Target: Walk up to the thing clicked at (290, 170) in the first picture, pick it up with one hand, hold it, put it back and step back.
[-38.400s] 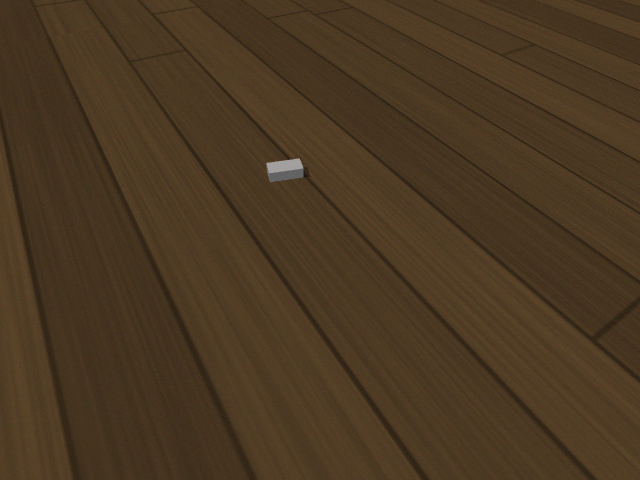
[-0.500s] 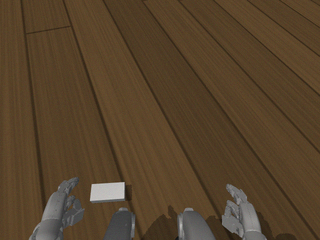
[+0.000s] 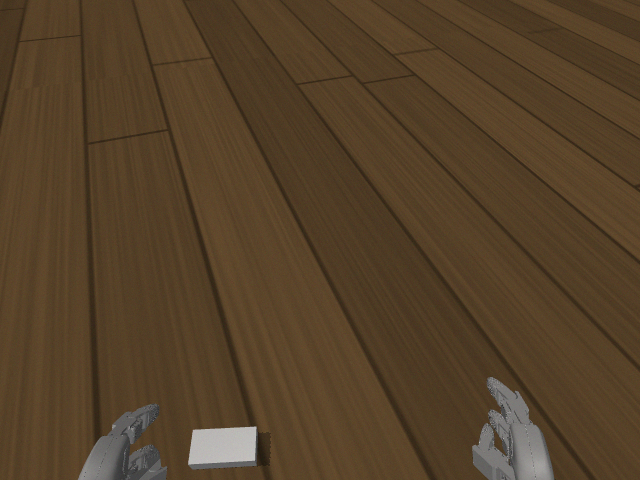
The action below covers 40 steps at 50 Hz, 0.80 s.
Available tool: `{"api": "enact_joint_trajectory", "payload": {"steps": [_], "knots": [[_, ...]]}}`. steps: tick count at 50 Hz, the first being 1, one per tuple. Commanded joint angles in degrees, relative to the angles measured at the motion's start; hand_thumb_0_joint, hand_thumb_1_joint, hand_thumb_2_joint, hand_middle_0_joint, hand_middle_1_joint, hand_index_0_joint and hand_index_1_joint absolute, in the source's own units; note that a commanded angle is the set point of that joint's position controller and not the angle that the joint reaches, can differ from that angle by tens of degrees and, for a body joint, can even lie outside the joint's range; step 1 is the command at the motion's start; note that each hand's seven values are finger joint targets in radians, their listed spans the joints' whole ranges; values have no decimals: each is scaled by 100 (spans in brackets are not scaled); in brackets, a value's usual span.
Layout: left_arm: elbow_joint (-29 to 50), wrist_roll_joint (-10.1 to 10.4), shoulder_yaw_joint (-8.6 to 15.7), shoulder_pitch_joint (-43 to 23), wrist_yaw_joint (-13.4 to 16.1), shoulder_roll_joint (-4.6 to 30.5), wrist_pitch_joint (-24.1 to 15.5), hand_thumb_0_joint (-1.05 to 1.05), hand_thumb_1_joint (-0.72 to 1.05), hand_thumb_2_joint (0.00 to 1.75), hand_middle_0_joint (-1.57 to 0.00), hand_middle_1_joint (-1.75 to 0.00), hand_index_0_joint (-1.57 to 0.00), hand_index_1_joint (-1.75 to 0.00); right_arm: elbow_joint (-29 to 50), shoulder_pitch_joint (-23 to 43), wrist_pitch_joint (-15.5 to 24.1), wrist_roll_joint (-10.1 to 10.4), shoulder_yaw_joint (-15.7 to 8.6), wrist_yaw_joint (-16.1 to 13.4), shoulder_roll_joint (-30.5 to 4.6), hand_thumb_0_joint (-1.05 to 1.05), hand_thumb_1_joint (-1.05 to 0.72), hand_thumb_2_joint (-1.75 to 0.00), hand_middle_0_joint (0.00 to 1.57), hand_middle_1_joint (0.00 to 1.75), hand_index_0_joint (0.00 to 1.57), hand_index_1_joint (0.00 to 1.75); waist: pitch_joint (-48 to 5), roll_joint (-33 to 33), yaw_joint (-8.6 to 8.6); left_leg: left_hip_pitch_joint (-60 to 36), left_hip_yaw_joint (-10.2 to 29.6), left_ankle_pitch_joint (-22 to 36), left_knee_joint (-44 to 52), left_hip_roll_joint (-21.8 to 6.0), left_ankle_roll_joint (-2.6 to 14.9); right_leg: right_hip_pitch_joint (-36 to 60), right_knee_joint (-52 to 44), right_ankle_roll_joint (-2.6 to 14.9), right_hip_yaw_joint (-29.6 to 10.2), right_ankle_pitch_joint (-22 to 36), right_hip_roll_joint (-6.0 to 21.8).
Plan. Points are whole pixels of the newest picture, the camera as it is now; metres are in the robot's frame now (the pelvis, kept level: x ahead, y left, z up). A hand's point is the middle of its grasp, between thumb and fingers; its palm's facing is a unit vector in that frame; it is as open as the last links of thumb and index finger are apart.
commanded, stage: home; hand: left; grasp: from above
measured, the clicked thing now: (224, 447) +0.35 +0.22 -0.69
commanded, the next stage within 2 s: stand in 1.78 s
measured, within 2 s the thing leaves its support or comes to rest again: neither
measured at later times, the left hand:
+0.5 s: hand (156, 474) +0.16 +0.18 -0.04, palm faces +0.04 -0.98 -0.20, open 7.4 cm
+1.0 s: hand (157, 476) +0.16 +0.18 -0.05, palm faces +0.03 -0.98 -0.20, open 7.4 cm
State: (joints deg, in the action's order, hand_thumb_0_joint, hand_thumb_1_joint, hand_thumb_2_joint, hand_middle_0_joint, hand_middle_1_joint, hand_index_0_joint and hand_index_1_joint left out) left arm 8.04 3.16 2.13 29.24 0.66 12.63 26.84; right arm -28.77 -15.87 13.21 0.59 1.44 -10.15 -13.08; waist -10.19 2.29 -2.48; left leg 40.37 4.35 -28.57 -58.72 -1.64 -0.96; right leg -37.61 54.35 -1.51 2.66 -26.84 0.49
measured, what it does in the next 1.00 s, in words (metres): stands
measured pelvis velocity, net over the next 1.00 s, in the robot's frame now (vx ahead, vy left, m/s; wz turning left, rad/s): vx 0.00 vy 0.01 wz -0.01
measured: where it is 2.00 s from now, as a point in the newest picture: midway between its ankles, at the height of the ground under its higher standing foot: outside the picture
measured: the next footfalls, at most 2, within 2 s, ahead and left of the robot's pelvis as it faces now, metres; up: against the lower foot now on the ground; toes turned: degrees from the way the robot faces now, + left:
none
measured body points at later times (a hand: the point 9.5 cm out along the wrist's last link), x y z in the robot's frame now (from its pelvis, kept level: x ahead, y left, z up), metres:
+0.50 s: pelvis +0.00 +0.01 +0.00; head +0.01 +0.02 +0.45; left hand +0.16 +0.24 -0.03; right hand +0.15 -0.23 -0.06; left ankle +0.01 +0.13 -0.68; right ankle +0.00 -0.14 -0.68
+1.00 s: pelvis +0.00 +0.01 +0.00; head +0.01 +0.01 +0.45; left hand +0.16 +0.23 -0.03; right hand +0.16 -0.24 -0.06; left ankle +0.01 +0.13 -0.68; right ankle +0.00 -0.14 -0.68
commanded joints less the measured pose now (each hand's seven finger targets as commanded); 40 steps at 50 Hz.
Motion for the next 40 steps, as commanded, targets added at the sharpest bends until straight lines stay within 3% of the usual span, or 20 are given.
{"api": "enact_joint_trajectory", "payload": {"steps": [1,4,13,25,35,40], "knots": [[1164,-62,345,-266,72,611,-320,0,90,90,-20,-30,-20,-30,832,304,355,-13,-269,-59,-646,0,-90,-90,20,30,20,30,-270,101,-25,-567,-282,1181,952,226,156,274,-914,112,124,1046,-144],[1133,-75,299,-234,86,584,-340,0,90,90,-20,-30,-20,-30,790,354,362,-26,-244,-53,-640,0,-90,-90,20,30,20,30,-255,148,9,-527,-245,1030,1013,217,149,273,-910,129,145,894,-154],[1164,-54,267,-202,110,576,-359,0,90,90,-20,-30,-20,-30,737,359,370,-40,-247,-76,-658,0,-90,-90,20,30,20,30,-449,156,12,-690,-81,1356,1087,125,95,293,-736,172,237,1053,-209],[1089,-40,311,-188,89,608,-337,0,90,90,-20,-30,-20,-30,737,362,374,-31,-242,-81,-652,0,-90,-90,20,30,20,30,-265,108,65,-541,-138,1066,1105,131,113,249,-816,156,208,827,-199],[1150,-61,273,-183,93,587,-307,0,90,90,-20,-30,-20,-30,724,315,356,-25,-256,-87,-626,0,-90,-90,20,30,20,30,-368,132,50,-582,-174,1253,1024,140,118,304,-794,159,170,998,-176],[1147,-74,280,-222,88,614,-296,0,90,90,-20,-30,-20,-30,744,332,363,-22,-261,-79,-655,0,-90,-90,20,30,20,30,-262,195,43,-548,-163,952,1109,127,118,202,-830,156,167,749,-185]]}}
